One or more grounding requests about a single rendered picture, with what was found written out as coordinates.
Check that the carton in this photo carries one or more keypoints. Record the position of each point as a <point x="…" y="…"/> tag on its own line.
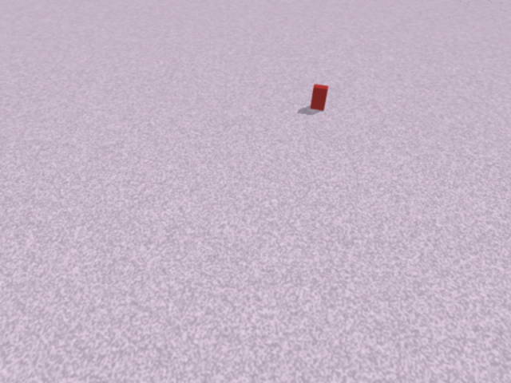
<point x="319" y="96"/>

